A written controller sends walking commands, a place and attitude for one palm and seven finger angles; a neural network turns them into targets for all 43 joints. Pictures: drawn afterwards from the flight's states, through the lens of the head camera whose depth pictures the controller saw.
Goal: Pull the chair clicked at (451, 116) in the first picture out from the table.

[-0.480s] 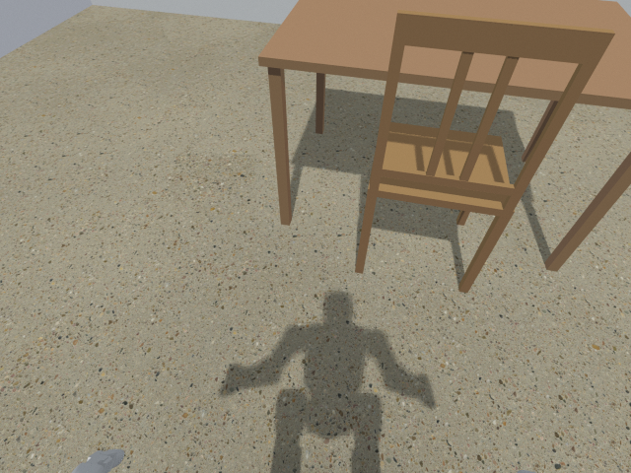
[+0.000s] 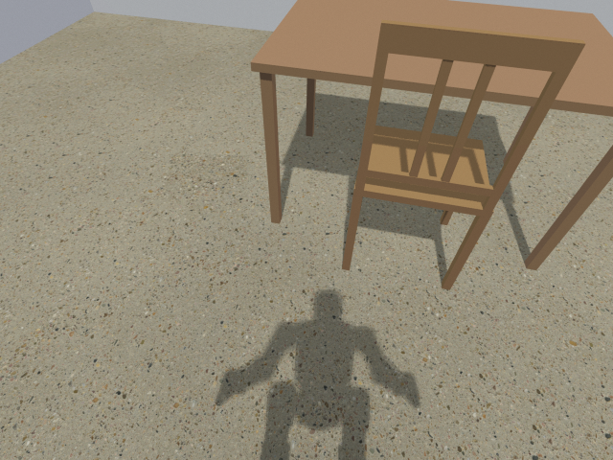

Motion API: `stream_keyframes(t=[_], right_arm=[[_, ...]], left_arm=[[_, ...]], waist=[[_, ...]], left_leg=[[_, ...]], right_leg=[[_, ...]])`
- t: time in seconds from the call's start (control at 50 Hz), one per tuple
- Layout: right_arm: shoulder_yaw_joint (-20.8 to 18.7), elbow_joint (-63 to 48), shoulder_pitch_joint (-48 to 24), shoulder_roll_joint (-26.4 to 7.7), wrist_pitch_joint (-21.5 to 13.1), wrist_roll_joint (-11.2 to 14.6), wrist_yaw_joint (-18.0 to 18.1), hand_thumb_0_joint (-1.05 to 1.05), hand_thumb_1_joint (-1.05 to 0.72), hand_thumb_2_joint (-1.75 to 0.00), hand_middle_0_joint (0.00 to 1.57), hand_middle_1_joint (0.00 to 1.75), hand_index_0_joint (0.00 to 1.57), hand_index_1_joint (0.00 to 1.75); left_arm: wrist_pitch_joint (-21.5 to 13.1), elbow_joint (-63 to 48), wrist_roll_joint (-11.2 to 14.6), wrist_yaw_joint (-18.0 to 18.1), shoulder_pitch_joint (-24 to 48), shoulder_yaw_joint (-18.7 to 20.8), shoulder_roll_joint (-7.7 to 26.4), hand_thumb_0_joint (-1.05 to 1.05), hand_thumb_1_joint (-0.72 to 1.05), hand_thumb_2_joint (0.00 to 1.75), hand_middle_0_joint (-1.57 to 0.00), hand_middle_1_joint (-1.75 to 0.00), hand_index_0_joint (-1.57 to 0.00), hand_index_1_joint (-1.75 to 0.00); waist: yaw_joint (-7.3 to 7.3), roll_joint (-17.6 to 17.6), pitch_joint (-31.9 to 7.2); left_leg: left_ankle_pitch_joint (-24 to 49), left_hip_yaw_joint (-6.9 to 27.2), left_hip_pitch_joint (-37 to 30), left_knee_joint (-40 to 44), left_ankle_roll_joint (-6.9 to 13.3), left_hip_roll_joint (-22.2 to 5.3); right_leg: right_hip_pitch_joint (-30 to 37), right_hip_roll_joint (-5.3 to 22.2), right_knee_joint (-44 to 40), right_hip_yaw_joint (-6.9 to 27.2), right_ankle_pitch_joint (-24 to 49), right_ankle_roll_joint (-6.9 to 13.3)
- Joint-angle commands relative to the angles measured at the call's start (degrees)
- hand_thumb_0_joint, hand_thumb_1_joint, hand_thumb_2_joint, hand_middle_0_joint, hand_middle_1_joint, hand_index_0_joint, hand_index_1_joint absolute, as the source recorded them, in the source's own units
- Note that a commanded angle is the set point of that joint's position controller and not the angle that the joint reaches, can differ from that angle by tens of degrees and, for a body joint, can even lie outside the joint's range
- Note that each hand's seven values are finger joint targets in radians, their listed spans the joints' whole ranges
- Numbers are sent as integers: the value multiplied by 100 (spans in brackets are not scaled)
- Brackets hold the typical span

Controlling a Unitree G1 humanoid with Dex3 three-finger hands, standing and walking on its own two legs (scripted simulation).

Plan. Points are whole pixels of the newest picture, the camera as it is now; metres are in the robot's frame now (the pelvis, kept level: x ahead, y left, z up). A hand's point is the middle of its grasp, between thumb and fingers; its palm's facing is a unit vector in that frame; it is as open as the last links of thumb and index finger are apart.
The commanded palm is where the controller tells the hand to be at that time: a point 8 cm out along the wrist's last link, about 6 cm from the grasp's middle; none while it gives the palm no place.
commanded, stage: stand and wait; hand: left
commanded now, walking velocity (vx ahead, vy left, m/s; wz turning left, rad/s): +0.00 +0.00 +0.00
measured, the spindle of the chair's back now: (428, 124) +0.94 -0.27 -0.07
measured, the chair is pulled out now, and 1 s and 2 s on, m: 0.00 0.00 0.00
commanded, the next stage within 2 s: look at it before walking up in 0.34 s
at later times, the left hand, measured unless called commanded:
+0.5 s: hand out of the picture +0.07 +0.24 -0.15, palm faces -0.03 -0.94 -0.34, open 7.4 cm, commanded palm none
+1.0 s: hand out of the picture +0.07 +0.24 -0.15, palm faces -0.03 -0.94 -0.34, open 7.4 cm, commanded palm none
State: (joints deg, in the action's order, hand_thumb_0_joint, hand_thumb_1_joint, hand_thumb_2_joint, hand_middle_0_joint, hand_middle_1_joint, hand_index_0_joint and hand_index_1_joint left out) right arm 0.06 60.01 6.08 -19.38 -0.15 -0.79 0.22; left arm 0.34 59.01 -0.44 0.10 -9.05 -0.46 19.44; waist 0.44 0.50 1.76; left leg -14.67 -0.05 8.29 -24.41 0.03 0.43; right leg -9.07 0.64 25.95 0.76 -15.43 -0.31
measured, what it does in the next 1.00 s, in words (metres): stands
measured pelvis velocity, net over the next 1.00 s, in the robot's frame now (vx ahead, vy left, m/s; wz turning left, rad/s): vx -0.01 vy -0.01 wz -0.01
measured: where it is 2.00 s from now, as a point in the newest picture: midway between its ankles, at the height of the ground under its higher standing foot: outside the picture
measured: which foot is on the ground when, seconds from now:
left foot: down 0.00-1.00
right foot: down 0.00-1.00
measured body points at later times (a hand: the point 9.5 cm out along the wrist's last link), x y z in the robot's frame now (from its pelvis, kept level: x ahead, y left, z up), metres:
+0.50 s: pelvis -0.01 -0.01 +0.00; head -0.01 -0.01 +0.45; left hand +0.07 +0.29 -0.12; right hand +0.06 -0.30 -0.13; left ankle -0.02 +0.12 -0.74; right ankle -0.02 -0.12 -0.74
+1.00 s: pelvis -0.01 -0.01 +0.00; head +0.00 -0.01 +0.45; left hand +0.07 +0.29 -0.13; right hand +0.07 -0.31 -0.13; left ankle -0.02 +0.12 -0.74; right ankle -0.02 -0.12 -0.74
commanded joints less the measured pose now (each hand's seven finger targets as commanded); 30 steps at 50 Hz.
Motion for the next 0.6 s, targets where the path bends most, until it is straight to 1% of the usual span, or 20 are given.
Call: stream_keyframes(t=[0.0, 0.14, 0.2, 0.28, 0.34, 0.38, 0.44, 0.46, 0.5, 0.54, 0.58], right_arm=[[-250, -353, -319, -1147, -177, 27, 78, 0, -90, -90, 20, 30, 20, 30], [-220, -153, -224, -1179, -186, 29, 68, 0, -90, -90, 20, 30, 20, 30], [-228, -119, -204, -1193, -184, 33, 67, 0, -90, -90, 20, 30, 20, 30], [-221, -63, -193, -1181, -189, 23, 61, 0, -90, -90, 20, 30, 20, 30], [-217, -41, -157, -1181, -185, 22, 55, 0, -90, -90, 20, 30, 20, 30], [-222, -27, -156, -1175, -194, 21, 54, 0, -90, -90, 20, 30, 20, 30], [-220, -24, -156, -1175, -195, 21, 53, 0, -90, -90, 20, 30, 20, 30], [-220, -24, -148, -1172, -202, 22, 53, 0, -90, -90, 20, 30, 20, 30], [-231, -32, -171, -1171, -197, 27, 57, 0, -90, -90, 20, 30, 20, 30], [-224, -21, -147, -1161, -206, 21, 57, 0, -90, -90, 20, 30, 20, 30], [-225, -14, -144, -1162, -212, 22, 58, 0, -90, -90, 20, 30, 20, 30]], left_arm=[[-181, -370, -10, 81, 301, 297, 1194, 0, 90, 90, -20, -30, -20, -30], [-182, -205, -3, 71, 338, 273, 1213, 0, 90, 90, -20, -30, -20, -30], [-192, -167, -6, 67, 323, 277, 1222, 0, 90, 90, -20, -30, -20, -30], [-196, -132, -5, 67, 347, 266, 1206, 0, 90, 90, -20, -30, -20, -30], [-189, -129, -10, 63, 385, 264, 1220, 0, 90, 90, -20, -30, -20, -30], [-195, -120, -11, 61, 372, 263, 1206, 0, 90, 90, -20, -30, -20, -30], [-188, -123, -17, 56, 392, 269, 1202, 0, 90, 90, -20, -30, -20, -30], [-192, -123, -18, 54, 380, 276, 1195, 0, 90, 90, -20, -30, -20, -30], [-194, -123, -21, 53, 355, 277, 1198, 0, 90, 90, -20, -30, -20, -30], [-198, -128, -18, 54, 380, 277, 1190, 0, 90, 90, -20, -30, -20, -30], [-211, -124, -18, 59, 383, 280, 1193, 0, 90, 90, -20, -30, -20, -30]], waist=[[-34, -12, -465], [-40, -75, -383], [-38, 23, -380], [-39, 12, -317], [-46, -20, -258], [-40, -23, -293], [-39, -42, -212], [-44, 9, -286], [-31, 8, -233], [-45, -28, -319], [-53, 19, -403]], left_leg=[[1255, 492, -74, 369, 189, -655], [961, 531, 3, 543, 171, -670], [925, 527, -64, 559, 163, -679], [866, 547, -16, 602, 154, -670], [708, 550, 46, 658, 149, -673], [747, 543, 9, 653, 145, -680], [674, 555, 70, 684, 148, -677], [699, 558, 45, 677, 147, -681], [709, 542, -8, 663, 146, -677], [788, 552, 5, 654, 145, -686], [926, 535, -57, 631, 132, -696]], right_leg=[[119, 611, -427, 534, 1426, 242], [108, 605, -553, 581, 1095, 235], [35, 608, -605, 599, 1035, 245], [23, 618, -667, 638, 958, 244], [-19, 601, -712, 654, 726, 239], [-24, 600, -716, 655, 766, 235], [-72, 584, -731, 664, 678, 231], [-38, 584, -723, 658, 692, 229], [-137, 592, -753, 670, 680, 240], [-38, 589, -726, 683, 792, 240], [32, 604, -707, 672, 998, 244]])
